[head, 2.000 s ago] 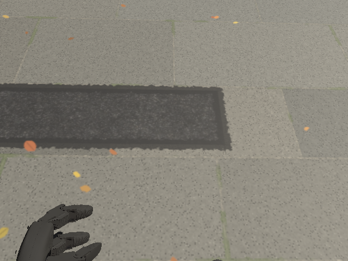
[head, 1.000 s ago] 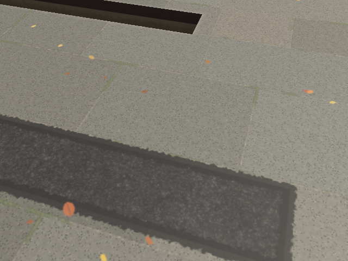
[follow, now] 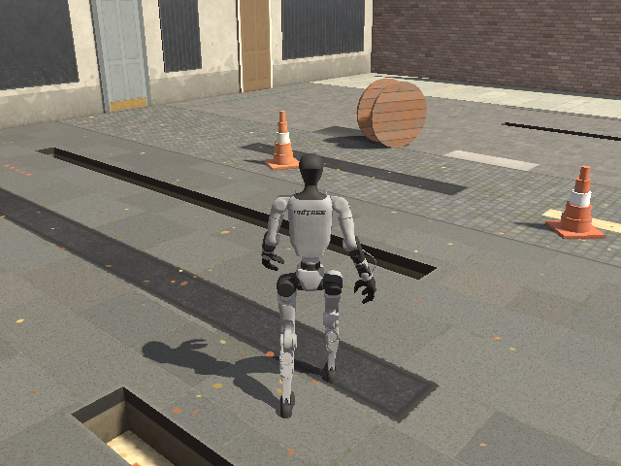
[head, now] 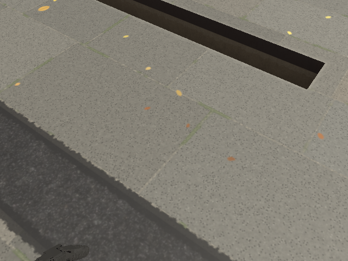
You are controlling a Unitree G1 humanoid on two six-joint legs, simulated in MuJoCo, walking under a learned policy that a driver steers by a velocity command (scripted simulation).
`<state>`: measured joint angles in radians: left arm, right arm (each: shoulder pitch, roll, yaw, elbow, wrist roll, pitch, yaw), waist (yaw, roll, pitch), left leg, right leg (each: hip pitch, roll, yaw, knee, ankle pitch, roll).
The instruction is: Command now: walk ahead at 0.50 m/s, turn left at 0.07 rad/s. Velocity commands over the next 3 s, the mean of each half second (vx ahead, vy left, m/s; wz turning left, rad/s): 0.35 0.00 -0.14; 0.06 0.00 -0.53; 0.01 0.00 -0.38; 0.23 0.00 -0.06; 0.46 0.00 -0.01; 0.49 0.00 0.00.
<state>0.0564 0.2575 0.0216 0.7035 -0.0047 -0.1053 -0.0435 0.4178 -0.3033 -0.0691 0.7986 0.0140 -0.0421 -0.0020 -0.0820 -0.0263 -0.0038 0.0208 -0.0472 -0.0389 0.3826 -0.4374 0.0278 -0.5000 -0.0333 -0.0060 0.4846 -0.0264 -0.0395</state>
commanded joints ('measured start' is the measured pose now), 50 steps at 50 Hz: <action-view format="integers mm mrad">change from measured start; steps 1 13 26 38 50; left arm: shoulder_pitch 349 191 410 182 106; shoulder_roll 276 162 153 106 206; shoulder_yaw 93 62 65 73 99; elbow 7 44 43 -64 -127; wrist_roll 17 5 -13 -4 4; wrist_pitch -11 6 77 162 107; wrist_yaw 15 32 58 59 66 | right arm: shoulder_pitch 19 -193 -165 -359 -356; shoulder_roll -62 -17 -118 -117 -102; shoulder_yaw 0 8 -33 -40 -59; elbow -85 -145 -186 -147 -108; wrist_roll -32 -29 -37 -32 -29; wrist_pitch -8 -29 -12 23 54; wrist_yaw -10 -9 -14 -37 -51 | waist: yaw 188 66 74 90 77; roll -42 -30 241 163 -119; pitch -308 1 -371 -117 -56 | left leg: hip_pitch -322 -611 138 -274 -724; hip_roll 110 137 493 359 79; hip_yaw -26 5 -462 4 -22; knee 576 479 46 -125 747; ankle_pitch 498 283 865 404 25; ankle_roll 56 -60 269 213 -75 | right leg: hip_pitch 660 287 -123 72 332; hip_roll -225 -144 58 -45 -209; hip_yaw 251 125 134 -2 343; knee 58 -270 717 412 -155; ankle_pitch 39 453 -677 -315 55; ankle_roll -163 -193 69 89 -168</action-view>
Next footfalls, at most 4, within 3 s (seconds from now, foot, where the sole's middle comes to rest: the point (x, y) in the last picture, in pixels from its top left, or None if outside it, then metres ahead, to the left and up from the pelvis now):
0.46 left None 0.41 0.09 -0.76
0.88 right None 0.28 -0.14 -0.76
1.34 left None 0.39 0.05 -0.76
1.58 right None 0.22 -0.14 -0.76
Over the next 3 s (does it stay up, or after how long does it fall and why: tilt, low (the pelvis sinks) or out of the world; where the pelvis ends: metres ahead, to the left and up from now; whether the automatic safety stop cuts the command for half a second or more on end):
stays up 0.79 -0.37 0.02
